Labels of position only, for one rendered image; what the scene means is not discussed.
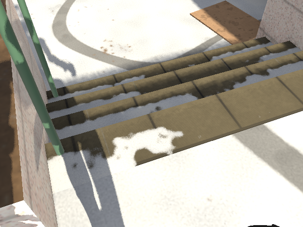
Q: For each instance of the stairs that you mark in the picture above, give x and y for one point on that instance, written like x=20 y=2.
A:
x=97 y=103

